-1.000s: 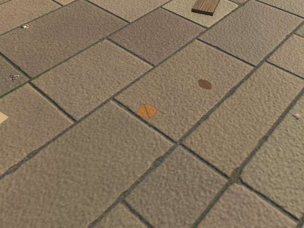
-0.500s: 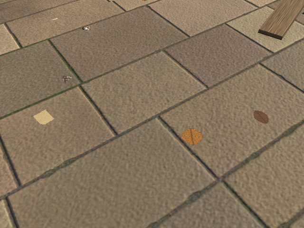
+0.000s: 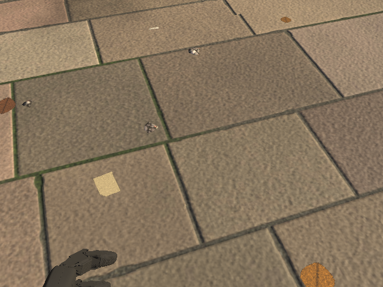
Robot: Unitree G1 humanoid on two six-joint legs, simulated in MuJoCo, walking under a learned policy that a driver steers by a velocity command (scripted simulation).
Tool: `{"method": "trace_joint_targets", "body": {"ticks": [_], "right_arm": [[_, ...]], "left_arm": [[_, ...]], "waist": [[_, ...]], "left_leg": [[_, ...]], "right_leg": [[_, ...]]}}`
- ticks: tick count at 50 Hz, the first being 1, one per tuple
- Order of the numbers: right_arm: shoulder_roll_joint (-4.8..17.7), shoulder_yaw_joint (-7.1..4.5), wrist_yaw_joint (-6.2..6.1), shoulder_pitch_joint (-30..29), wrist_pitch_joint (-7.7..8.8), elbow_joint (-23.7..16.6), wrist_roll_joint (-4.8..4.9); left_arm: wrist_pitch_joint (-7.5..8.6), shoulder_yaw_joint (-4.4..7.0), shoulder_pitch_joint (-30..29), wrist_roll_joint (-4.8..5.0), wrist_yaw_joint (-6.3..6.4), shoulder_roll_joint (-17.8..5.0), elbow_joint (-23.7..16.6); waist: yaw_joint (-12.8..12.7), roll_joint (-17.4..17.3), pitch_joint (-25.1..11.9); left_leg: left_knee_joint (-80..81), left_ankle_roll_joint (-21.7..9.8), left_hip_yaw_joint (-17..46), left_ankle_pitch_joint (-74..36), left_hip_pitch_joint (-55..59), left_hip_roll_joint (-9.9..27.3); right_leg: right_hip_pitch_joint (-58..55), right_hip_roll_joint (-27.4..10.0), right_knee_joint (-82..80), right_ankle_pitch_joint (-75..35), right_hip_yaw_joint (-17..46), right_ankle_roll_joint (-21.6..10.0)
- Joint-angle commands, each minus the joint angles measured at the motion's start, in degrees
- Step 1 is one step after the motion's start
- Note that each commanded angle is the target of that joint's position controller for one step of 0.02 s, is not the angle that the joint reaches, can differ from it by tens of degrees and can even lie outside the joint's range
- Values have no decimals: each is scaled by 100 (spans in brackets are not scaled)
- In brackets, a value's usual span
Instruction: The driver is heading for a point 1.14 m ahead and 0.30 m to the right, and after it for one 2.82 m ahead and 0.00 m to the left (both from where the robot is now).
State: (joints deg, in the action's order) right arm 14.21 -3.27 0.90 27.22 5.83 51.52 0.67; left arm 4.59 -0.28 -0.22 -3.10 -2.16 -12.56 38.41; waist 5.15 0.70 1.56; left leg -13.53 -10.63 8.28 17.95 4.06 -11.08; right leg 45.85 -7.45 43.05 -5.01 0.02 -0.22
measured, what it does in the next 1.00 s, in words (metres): walks ahead, turning right: right foot, then left foot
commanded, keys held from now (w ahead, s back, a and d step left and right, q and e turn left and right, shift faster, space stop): w+shift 0.20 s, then w+e+shift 0.80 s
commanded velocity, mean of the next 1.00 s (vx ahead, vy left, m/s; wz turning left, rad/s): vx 1.00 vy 0.00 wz -0.45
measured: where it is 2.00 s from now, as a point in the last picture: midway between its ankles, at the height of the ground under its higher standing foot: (248, 92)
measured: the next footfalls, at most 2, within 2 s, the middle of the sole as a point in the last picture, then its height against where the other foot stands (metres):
right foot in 0.14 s outside the picture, level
left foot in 0.56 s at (147, 216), level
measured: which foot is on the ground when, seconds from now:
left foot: down 0.00-0.14, up 0.16-0.54, down 0.56-1.00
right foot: up 0.00-0.12, down 0.14-0.58, up 0.60-1.00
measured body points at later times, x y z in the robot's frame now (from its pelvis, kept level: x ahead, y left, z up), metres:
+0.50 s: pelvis +0.47 -0.01 +0.00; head +0.50 -0.01 +0.45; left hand +0.35 +0.24 -0.12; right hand +0.76 -0.19 -0.04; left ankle +0.67 +0.14 -0.69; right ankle +0.30 -0.11 -0.73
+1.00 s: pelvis +0.91 -0.08 -0.03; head +0.93 -0.10 +0.42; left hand +1.25 +0.00 -0.08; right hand +0.72 -0.29 -0.16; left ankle +0.71 +0.13 -0.70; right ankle +1.04 -0.18 -0.73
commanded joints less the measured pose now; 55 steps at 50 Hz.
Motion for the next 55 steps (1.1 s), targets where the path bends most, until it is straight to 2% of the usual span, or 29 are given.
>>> {"method": "trace_joint_targets", "body": {"ticks": [1, 3, 5, 6, 7, 8, 9, 11, 13, 16, 19, 24, 26, 27, 28, 29, 30, 31, 33, 38, 43, 45, 47, 49, 50, 51, 52, 53, 55], "right_arm": [[764, -125, -52, 310, 114, -169, 12], [1018, -157, -128, 199, 124, -170, -60], [1350, -231, -187, -82, 71, -183, -268], [1378, -249, -184, -521, 20, -258, -345], [938, -143, -156, -723, 50, -406, -373], [138, 31, -61, 347, 84, -565, 107], [540, 94, -128, 0, 83, -481, -45], [623, 86, -38, -1079, 55, -724, -193], [340, 178, 92, -1360, -30, -1003, -401], [228, 299, 164, -1727, -77, -1326, -522], [282, 419, 254, -2760, 0, -1774, -409], [409, 411, 176, -3339, 5, -1890, -260], [737, 261, 55, -2793, 48, -1760, -287], [907, 166, -19, -1981, 85, -1549, -300], [1186, 35, -139, -960, 112, -1341, -360], [1643, -112, -254, 250, 98, -1208, -511], [1898, -186, -203, -185, 28, -1266, -562], [1291, -150, -170, -699, -24, -1343, -471], [649, -5, -116, -1029, 17, -1202, -423], [318, 59, -43, -723, 215, -629, -159], [653, 7, -92, -912, 285, -482, -189], [921, -34, -133, -663, 263, -418, -191], [1303, -118, -220, -429, 136, -438, -204], [1636, -219, -280, -772, -77, -592, -266], [1610, -228, -247, -907, -154, -690, -308], [1046, -124, -134, -960, -148, -805, -333], [752, 8, -102, -454, -43, -1507, -234], [1005, 40, -108, -1118, 126, -1680, -280], [930, 101, -124, -1238, 173, -1584, -280]], "left_arm": [[48, 42, -631, 119, -11, -375, -446], [62, 131, -398, 140, 52, -642, -440], [50, 356, 1056, 256, 194, -1152, -61], [21, 456, 2295, 290, 303, -1292, 296], [-27, 570, 3372, 167, 432, -1597, 489], [-2, 652, 3000, 3, 333, -1817, 570], [-12, 606, 2422, 23, 174, -1219, 413], [53, 454, 2113, 56, 103, -540, 607], [121, 365, 2359, 99, 124, -390, 954], [226, 414, 2608, 261, 129, -634, 1111], [271, 487, 2515, 281, 133, -830, 993], [252, 582, 2952, 399, 83, -1167, 1056], [196, 617, 3064, 343, 128, -1342, 1094], [165, 654, 2966, 328, 132, -1488, 1077], [170, 662, 2717, 342, 116, -1441, 966], [215, 490, 2626, 285, 133, -691, 732], [172, 375, 3233, 644, 148, -355, 387], [54, 419, 2682, 478, 206, -753, 530], [-50, 440, 1966, 305, 84, -714, 486], [-411, 346, 1169, 120, -152, -329, -21], [-398, 225, 204, 147, -352, -484, -500], [-384, 205, -58, 143, -391, -550, -545], [-363, 260, 348, 163, -341, -759, -416], [-342, 456, 2053, 170, -218, -1161, 24], [-325, 629, 3118, 172, -89, -1419, 417], [-397, 809, 2716, 315, 54, -1795, 457], [-484, 894, 2244, 92, 46, -2505, 131], [-515, 911, 2463, 142, 120, -2296, -24], [-380, 729, 2081, 182, 220, -1645, 213]], "waist": [[67, -364, 300], [-164, -598, -24], [-984, -815, -801], [-1708, -686, -1207], [-2066, -156, -1782], [-958, 2302, -2350], [-1056, 900, -1744], [-900, -399, -425], [-531, -193, 17], [-368, 127, 364], [-472, 65, 667], [-823, 247, 295], [-574, 350, -308], [-149, 342, -811], [367, 309, -1330], [635, -666, -2269], [6, -2221, -2934], [13, -1213, -1906], [-92, -320, -664], [-532, -609, 23], [-709, -335, 552], [-673, -247, 589], [-938, -534, 166], [-1844, -724, -715], [-2209, -459, -1172], [-1728, 810, -740], [-924, 1559, -1594], [-1334, 360, -1819], [-652, -629, -252]], "left_leg": [[494, 75, 528, -4963, -741, 1284], [-80, 219, 511, -6517, -2, 1493], [-1675, 283, 556, -7561, 424, 1739], [-3116, 244, 360, -7074, -60, 1591], [-5225, 199, 115, -5019, -1239, 1217], [-7356, 644, -116, 552, -3644, 114], [-7349, 379, 7, 277, -4361, 580], [-6731, 316, -77, -234, -4403, 1001], [-6176, 415, -143, -211, -4263, 1307], [-5367, 728, -416, -284, -4654, 1648], [-3374, 1007, -719, -1538, -3927, 1650], [-1912, 984, -990, -2367, -2636, 1177], [-1583, 864, -952, -1540, -1918, 916], [-1522, 796, -950, -1294, -928, 903], [-1732, 710, -533, -887, 461, 1484], [-1706, 656, 1111, 995, 1690, 3091], [-422, 73, 4091, 2333, 2260, 4151], [-193, 87, 3580, 2833, 1485, 3735], [-147, 253, 1658, 669, 79, 3206], [278, 561, -500, -1657, -753, 2781], [765, 829, -2144, -2992, -1214, 2268], [531, 935, -2479, -4793, -924, 2248], [-471, 1014, -2513, -7168, -298, 2393], [-2780, 900, -2327, -7988, -508, 2671], [-4606, 869, -2228, -6699, -1357, 2538], [-6859, 1029, -2189, -780, -3007, 1376], [-8605, 1303, -1240, 1174, -5191, 855], [-8374, 1236, -370, 646, -5664, 1124], [-7020, 1190, -419, 181, -5198, 1674]], "right_leg": [[-1487, 615, -935, -658, -592, -288], [-2029, 933, -1307, -219, -568, -448], [-3237, 1088, -1322, 672, -315, -611], [-4374, 886, -1534, 902, -277, -695], [-5743, 26, -992, 2458, 579, -865], [-7222, -1575, -1965, 3380, 4272, -1857], [-6632, -1297, -2645, 4202, 4678, -1823], [-4953, -931, -2945, 3407, 3268, -1622], [-3989, -423, -3136, 2870, 2582, -1411], [-3465, -188, -3559, 2355, 2258, -1532], [-2560, 197, -3960, 1318, 1581, -1420], [-3424, 152, -3591, -879, 1436, -1115], [-4118, 147, -2293, -2332, 1417, -912], [-3941, 286, -1148, -2480, 1332, -810], [-2973, 521, 272, -1512, 1320, -733], [-2025, 826, 2221, 1696, 968, -795], [-564, 1142, 3718, 3261, 619, -692], [64, 664, 3969, 2626, 510, -741], [-49, 340, 3443, 2065, 419, -632], [183, -15, 3070, 1719, 216, -529], [-604, 213, 1021, 238, -503, -719], [-1238, 586, 298, 139, -1003, -922], [-1898, 1035, 111, 589, -1267, -1087], [-3693, 1317, 37, 1230, -1023, -1353], [-5176, 1402, -374, 1571, -610, -1495], [-5767, 814, -779, 1892, 545, -1662], [-7295, -549, -1548, 1695, 3804, -2858], [-7127, -762, -2561, 2735, 4642, -2847], [-5044, -582, -2926, 1822, 3674, -2262]]}}
Over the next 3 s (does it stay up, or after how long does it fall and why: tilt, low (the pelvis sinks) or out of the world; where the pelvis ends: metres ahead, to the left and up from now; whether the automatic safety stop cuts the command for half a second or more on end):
stays up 1.40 -0.34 -0.01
